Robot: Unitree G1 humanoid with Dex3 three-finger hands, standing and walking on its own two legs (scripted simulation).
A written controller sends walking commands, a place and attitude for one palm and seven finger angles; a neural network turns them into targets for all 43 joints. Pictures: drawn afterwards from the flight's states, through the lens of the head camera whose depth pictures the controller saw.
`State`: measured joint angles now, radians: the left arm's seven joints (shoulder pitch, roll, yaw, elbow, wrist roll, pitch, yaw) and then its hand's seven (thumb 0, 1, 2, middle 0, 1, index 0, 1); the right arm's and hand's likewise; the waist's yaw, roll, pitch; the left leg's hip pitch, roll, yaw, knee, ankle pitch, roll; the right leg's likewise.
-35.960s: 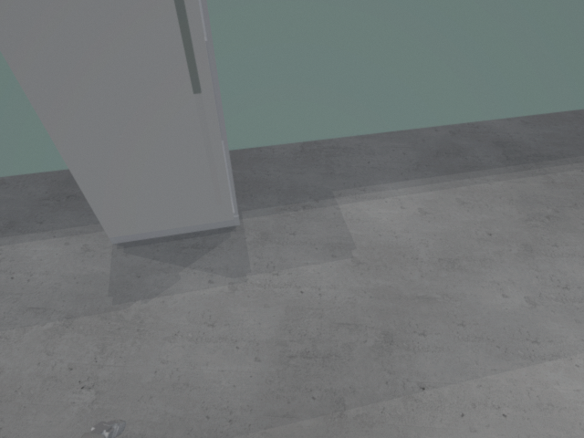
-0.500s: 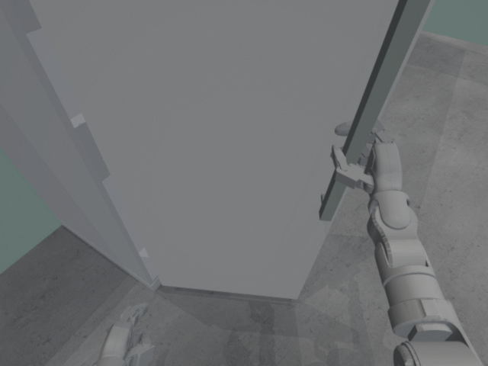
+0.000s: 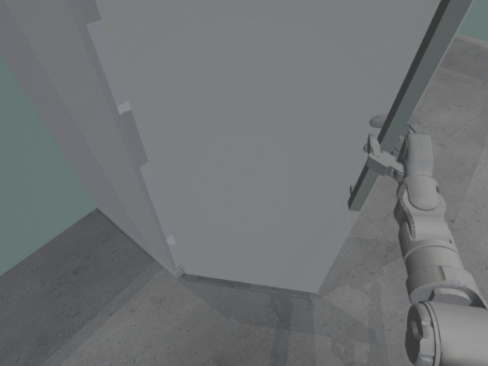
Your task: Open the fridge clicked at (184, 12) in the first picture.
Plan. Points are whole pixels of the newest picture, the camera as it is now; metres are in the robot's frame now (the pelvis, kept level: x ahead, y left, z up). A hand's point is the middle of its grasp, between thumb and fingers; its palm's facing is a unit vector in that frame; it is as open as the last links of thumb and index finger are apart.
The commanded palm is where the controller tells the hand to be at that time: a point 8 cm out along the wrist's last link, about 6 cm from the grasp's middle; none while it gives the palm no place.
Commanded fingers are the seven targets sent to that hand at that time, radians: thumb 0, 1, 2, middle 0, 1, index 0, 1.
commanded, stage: loosen the grip on the handle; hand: right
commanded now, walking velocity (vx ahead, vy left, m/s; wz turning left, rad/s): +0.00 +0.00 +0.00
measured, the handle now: (390, 120) +0.49 -0.18 +0.17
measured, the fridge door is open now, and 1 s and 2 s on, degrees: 59 56 56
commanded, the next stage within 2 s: slip the hand off the handle in 0.56 s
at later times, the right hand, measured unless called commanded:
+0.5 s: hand (386, 162) +0.46 -0.19 +0.11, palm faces +0.14 +0.98 -0.14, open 13.7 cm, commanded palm +0.42 -0.22 +0.13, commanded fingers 0.00 0.55 -0.20 0.25 1.15 0.25 1.15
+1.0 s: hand (418, 172) +0.43 -0.24 +0.11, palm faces +0.17 +0.98 -0.14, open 14.6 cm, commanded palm +0.41 -0.28 +0.12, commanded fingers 0.00 0.55 -0.20 0.25 1.15 0.25 1.15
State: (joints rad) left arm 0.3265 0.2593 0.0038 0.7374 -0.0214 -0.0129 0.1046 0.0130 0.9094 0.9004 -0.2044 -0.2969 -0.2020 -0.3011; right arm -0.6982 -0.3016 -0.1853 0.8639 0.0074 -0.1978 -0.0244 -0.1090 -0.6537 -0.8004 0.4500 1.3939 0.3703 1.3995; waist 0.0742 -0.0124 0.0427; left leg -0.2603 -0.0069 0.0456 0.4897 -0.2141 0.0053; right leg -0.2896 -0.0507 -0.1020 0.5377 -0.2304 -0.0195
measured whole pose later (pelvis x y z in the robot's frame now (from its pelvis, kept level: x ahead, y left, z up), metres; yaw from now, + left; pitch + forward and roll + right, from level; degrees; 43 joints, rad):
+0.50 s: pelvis +0.02 +0.01 -0.01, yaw -1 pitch +5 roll +0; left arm 0.29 0.27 0.00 0.68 -0.03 -0.13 0.03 0.01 0.91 0.90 -0.21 -0.30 -0.20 -0.30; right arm -0.65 -0.34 -0.21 0.81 0.04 -0.21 0.03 -0.01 0.48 -0.24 0.35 1.26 0.34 1.27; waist 0.05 0.03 -0.02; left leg -0.39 0.01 0.06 0.58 -0.28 0.02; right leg -0.40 -0.04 -0.09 0.58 -0.27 -0.01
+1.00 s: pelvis +0.04 +0.00 -0.01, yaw -1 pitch +6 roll +1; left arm 0.32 0.26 -0.01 0.66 -0.04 -0.07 0.04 0.01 0.91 0.90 -0.21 -0.30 -0.20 -0.30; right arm -0.51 -0.39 -0.28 0.69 0.09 -0.23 0.15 -0.02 0.55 -0.20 0.26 1.15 0.26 1.16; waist 0.02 0.00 -0.06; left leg -0.38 0.01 0.06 0.60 -0.32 0.01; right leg -0.41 -0.04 -0.08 0.63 -0.31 -0.02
